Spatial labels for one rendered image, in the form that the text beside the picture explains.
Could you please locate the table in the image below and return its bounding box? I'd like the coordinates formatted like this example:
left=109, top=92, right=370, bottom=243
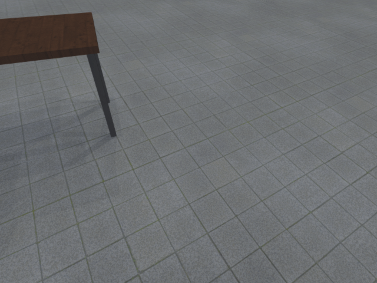
left=0, top=12, right=117, bottom=137

